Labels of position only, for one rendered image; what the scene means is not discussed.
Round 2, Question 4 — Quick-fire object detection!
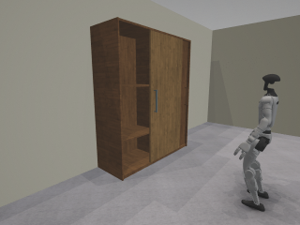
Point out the robot right foot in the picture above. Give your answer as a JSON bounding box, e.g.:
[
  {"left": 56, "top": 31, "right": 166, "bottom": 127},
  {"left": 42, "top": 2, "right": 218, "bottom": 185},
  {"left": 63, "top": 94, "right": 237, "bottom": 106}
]
[{"left": 247, "top": 189, "right": 269, "bottom": 199}]

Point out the wardrobe door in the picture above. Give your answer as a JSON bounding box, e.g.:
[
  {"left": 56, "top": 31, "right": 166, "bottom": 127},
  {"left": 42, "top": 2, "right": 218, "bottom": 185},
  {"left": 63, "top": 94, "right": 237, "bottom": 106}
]
[
  {"left": 149, "top": 30, "right": 183, "bottom": 163},
  {"left": 179, "top": 40, "right": 188, "bottom": 145}
]

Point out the robot left upper arm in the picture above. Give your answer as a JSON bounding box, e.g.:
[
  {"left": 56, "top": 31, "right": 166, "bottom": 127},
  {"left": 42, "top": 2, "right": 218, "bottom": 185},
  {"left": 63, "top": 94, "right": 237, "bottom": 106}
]
[{"left": 262, "top": 97, "right": 273, "bottom": 126}]

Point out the humanoid robot head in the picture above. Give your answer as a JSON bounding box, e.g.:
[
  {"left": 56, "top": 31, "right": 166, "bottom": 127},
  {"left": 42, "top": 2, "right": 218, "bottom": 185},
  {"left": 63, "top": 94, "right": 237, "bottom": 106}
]
[{"left": 262, "top": 74, "right": 280, "bottom": 97}]

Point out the robot left forearm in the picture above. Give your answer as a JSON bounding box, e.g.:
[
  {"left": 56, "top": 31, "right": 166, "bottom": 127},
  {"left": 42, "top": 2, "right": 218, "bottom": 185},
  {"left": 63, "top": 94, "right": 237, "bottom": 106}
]
[{"left": 246, "top": 118, "right": 269, "bottom": 145}]

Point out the left robot hand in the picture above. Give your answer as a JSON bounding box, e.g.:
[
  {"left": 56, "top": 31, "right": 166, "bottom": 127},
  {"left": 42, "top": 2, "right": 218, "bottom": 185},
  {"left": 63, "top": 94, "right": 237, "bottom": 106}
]
[{"left": 233, "top": 141, "right": 251, "bottom": 160}]

